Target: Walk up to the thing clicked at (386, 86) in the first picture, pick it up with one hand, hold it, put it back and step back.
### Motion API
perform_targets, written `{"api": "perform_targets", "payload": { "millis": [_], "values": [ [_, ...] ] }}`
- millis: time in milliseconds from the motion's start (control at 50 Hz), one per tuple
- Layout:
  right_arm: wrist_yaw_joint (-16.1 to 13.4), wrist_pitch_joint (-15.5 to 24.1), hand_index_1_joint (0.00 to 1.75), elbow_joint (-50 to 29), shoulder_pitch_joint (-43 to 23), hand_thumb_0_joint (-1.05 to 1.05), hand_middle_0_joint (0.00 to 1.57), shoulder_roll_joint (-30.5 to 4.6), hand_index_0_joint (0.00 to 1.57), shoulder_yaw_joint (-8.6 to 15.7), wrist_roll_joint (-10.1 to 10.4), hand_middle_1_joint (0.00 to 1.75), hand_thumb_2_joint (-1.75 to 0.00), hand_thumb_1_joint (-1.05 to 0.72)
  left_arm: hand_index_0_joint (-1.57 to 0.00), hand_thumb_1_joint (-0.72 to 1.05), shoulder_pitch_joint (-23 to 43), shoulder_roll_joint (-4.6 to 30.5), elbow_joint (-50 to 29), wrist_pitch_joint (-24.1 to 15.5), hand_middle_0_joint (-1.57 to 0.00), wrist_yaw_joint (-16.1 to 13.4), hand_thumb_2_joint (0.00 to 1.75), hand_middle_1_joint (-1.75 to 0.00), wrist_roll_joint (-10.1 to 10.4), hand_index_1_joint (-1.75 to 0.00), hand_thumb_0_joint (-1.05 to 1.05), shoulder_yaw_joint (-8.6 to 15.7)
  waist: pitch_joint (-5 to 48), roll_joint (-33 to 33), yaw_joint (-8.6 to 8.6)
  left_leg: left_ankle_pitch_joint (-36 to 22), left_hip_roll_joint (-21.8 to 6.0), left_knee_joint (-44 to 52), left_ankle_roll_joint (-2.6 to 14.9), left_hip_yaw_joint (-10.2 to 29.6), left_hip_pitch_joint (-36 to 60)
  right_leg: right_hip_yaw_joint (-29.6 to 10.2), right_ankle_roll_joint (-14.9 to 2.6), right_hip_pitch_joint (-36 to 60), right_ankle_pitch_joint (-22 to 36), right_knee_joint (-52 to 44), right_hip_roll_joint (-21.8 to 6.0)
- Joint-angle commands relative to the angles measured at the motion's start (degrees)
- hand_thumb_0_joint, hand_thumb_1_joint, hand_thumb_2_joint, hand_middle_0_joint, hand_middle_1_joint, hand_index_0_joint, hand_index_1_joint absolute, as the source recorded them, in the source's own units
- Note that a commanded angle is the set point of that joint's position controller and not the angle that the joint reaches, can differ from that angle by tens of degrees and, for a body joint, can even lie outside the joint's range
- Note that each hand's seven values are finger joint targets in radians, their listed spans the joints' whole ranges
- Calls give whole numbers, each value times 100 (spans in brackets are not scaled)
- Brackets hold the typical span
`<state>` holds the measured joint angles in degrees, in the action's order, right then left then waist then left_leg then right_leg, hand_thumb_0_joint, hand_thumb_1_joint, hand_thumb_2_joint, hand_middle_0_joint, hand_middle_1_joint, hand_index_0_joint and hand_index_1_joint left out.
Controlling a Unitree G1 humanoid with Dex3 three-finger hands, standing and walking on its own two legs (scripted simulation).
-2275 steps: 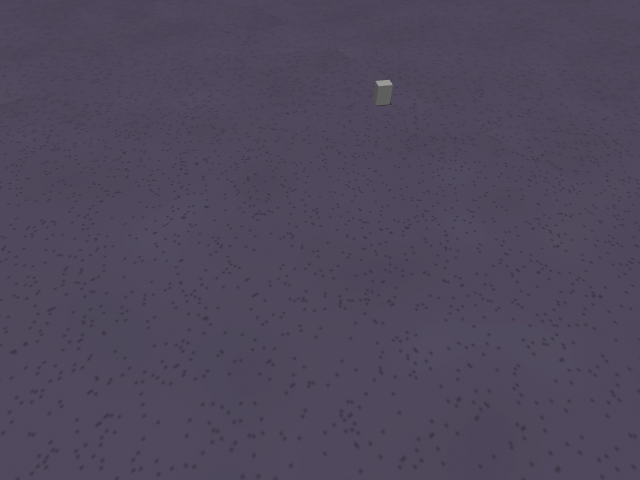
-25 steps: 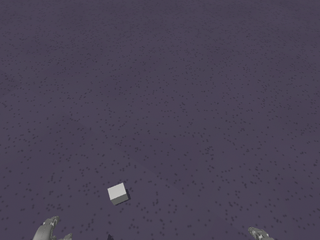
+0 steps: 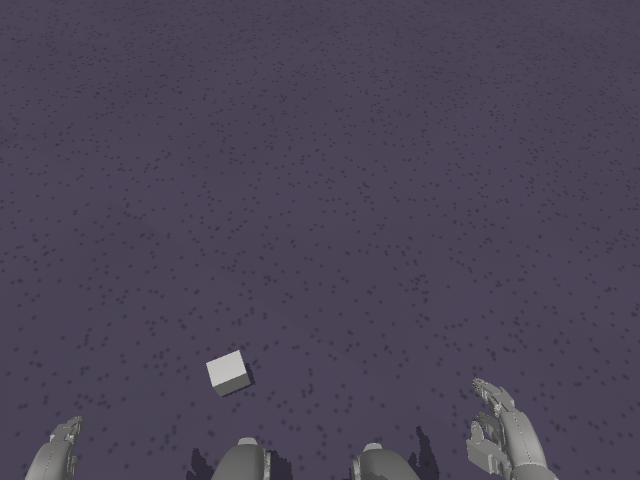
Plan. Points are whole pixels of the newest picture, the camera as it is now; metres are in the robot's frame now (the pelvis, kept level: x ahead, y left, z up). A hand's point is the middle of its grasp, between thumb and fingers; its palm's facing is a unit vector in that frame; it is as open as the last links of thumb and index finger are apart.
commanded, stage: go down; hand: left
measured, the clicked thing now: (229, 373) +0.40 +0.20 -0.65
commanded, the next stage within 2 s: none
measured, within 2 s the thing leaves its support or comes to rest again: neither
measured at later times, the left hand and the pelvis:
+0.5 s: hand (86, 470) +0.16 +0.31 -0.18, palm faces +0.18 -0.94 -0.30, open 16.7 cm; pelvis -0.02 -0.01 -0.08, yaw +0 degrees
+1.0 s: hand (81, 420) +0.23 +0.38 -0.26, palm faces +0.26 -0.95 -0.20, open 17.4 cm; pelvis -0.07 -0.01 -0.22, yaw -3 degrees
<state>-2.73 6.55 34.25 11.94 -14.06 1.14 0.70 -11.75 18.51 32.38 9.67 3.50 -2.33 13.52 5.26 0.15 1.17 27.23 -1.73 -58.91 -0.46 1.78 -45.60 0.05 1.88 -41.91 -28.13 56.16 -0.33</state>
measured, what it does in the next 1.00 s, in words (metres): lowers itself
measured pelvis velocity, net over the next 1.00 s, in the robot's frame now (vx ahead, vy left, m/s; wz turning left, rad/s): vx -0.07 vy -0.01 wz -0.05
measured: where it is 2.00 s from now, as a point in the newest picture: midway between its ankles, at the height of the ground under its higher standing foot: outside the picture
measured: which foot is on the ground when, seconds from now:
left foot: down 0.00-1.00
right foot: down 0.00-1.00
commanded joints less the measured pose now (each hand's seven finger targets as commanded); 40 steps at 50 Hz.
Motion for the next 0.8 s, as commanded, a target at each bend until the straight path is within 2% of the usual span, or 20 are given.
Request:
{"api": "perform_targets", "payload": {
  "millis": [0, 20, 80, 120, 160, 200, 220, 280, 340, 380, 420, 480, 520, 580, 620, 640, 660, 680, 720, 780],
  "values": [
    [-158, 285, 30, -843, 51, 0, 20, -880, 20, 337, -6, 30, -88, -85, -6, -32, -206, 1303, -1328, 46, -6, -81, 15, -13, 20, -13, 0, 518, 1348, 449, 52, -1722, 41, 689, 38, -63, 959, 245, -273, 320, 1510, -480, 127],
    [-159, 302, 30, -842, 84, 0, 20, -863, 20, 318, -3, 30, -88, -85, -7, -35, -350, 1157, -1301, 111, -7, -72, 14, -13, 28, -13, 0, 436, 1273, 472, 65, -1740, 26, 682, 21, -38, 926, 258, -282, 273, 1491, -421, 122],
    [-165, 322, 30, -931, 56, 0, 20, -840, 20, 316, -27, 30, -88, -84, -7, -35, -460, 1274, -1563, 203, -7, -39, 13, -13, 87, -13, 0, 623, 1418, 566, 20, -2003, 3, 480, 29, 15, 830, 300, -287, 128, 1592, -229, 126],
    [-154, 343, 30, -1015, 65, 0, 20, -826, 20, 305, -36, 30, -88, -85, -7, -36, -500, 1123, -1620, 200, -7, 14, 14, -14, 132, -13, 0, 543, 1309, 512, 103, -2039, 1, 353, 37, 20, 679, 302, -284, -30, 1621, -108, 139],
    [-134, 382, 30, -1018, 89, 0, 20, -834, 20, 321, -54, 30, -88, -85, -8, -38, -653, 1161, -1608, 143, -7, 81, 13, -13, 191, -13, 0, 672, 1506, 562, 81, -2314, -13, 169, 46, 51, 669, 313, -290, -180, 1746, 82, 128],
    [-101, 409, 30, -1024, 81, 0, 20, -844, 20, 325, -64, 30, -88, -86, -8, -38, -630, 1358, -1560, 41, -8, 140, 13, -14, 225, -14, 0, 902, 1394, 606, 21, -2041, 0, 31, 52, 56, 377, 298, -301, -423, 1528, 225, 115],
    [-96, 425, 30, -1069, 84, 0, 20, -836, 20, 327, -63, 30, -89, -86, -8, -40, -666, 1293, -1566, -36, -8, 200, 13, -14, 263, -14, 0, 881, 1487, 510, 63, -2116, 0, -80, 68, 59, 321, 299, -296, -500, 1619, 326, 127],
    [-46, 464, 30, -1138, 16, 0, 20, -794, 20, 327, -87, 30, -89, -88, -7, -40, -784, 1422, -1606, -311, -7, 334, 14, -16, 345, -15, 0, 1126, 1594, 445, -48, -1748, 46, -388, 114, -9, -75, 236, -289, -674, 1481, 512, 92],
    [7, 545, 30, -1144, -45, 0, 20, -860, 20, 365, -96, 30, -89, -90, -8, -43, -760, 1487, -1523, -654, -7, 529, 11, -14, 488, -14, 0, 1304, 1712, 443, -48, -1456, 83, -766, 134, -51, -497, 195, -287, -1034, 1292, 846, 85],
    [20, 589, 30, -1078, -125, 0, 20, -908, 20, 370, -101, 30, -90, -91, -8, -47, -175, 1793, -1360, -1009, -7, 647, 11, -14, 558, -14, 0, 1569, 1800, 430, 6, -1241, 80, -1120, 160, -31, -899, 170, -289, -1476, 1107, 1189, 82],
    [39, 660, 30, -1004, -186, 0, 20, -971, 20, 379, -96, 30, -90, -91, -9, -52, 295, 1881, -1082, -1444, -9, 812, 8, -15, 674, -14, 0, 1673, 1912, 399, 43, -1056, 67, -1453, 176, 19, -1274, 169, -297, -2040, 876, 1600, 93],
    [16, 737, 30, -841, -189, 0, 20, -1096, 20, 399, -106, 30, -89, -89, -10, -60, 999, 2322, -959, -2167, -10, 1137, 7, -15, 818, -15, 0, 1946, 2245, 574, -6, -576, 56, -1843, 154, 92, -1736, 144, -322, -2661, 387, 2113, 77],
    [2, 743, 30, -734, -208, 0, 20, -1163, 20, 368, -111, 30, -89, -89, -8, -50, 1083, 2411, -650, -2475, -8, 1386, 0, -5, 927, -5, 0, 2021, 2482, 692, -53, -441, 49, -2026, 123, 170, -1873, 139, -345, -2961, 226, 2416, 90],
    [-7, 720, 30, -584, -206, 0, 20, -1290, 20, 360, -118, 30, -89, -88, -8, -55, 1202, 2660, -8, -2718, -8, 1686, 0, -2, 1109, -1, 0, 2362, 2798, 731, -265, -313, 55, -2352, 95, 224, -2092, 144, -372, -3419, 16, 2756, 117],
    [-9, 698, 30, -507, -200, 0, 20, -1363, 20, 353, -130, 30, -89, -89, -8, -57, 1389, 2949, 15, -2811, -7, 1849, 0, -5, 1199, -3, 0, 2606, 3233, 893, -392, -548, 57, -2575, 88, 237, -2056, 177, -394, -3581, 150, 2987, 130],
    [-2, 683, 30, -495, -178, 0, 20, -1402, 20, 352, -129, 30, -89, -89, -8, -57, 1463, 2936, 92, -2818, -6, 1927, 1, -6, 1219, -4, 0, 2618, 3432, 871, -358, -788, 59, -2667, 92, 262, -2019, 229, -405, -3606, 334, 3110, 133],
    [0, 671, 30, -566, -246, 0, 20, -1451, 20, 347, -134, 30, -89, -89, -7, -56, 1371, 3171, 161, -2816, -6, 1970, 2, -6, 1224, -5, 0, 2817, 3594, 823, -468, -962, 67, -2757, 103, 235, -2034, 235, -406, -3549, 447, 3151, 142],
    [-4, 651, 30, -520, -256, 0, 20, -1432, 20, 320, -145, 30, -89, -89, -7, -55, 1422, 3222, 240, -2821, -5, 2035, 3, -6, 1222, -4, 0, 2807, 3512, 762, -457, -865, 86, -2839, 115, 194, -2251, 212, -403, -3563, 371, 3154, 146],
    [-15, 624, 30, -499, -264, 0, 20, -1454, 20, 321, -137, 30, -89, -89, -7, -56, 1746, 3569, 32, -2851, -5, 2123, 3, -6, 1242, -4, 0, 3034, 3726, 698, -491, -848, 70, -2981, 135, 167, -2405, 194, -393, -3536, 368, 3238, 166],
    [-14, 603, 30, -382, -299, 0, 20, -1481, 20, 292, -128, 30, -89, -89, -6, -57, 2069, 3434, 207, -2893, -4, 2304, 3, -7, 1395, -4, 0, 3081, 3594, 722, -349, -497, 44, -3179, 140, 233, -2653, 259, -401, -4033, 102, 3489, 203]
  ]
}}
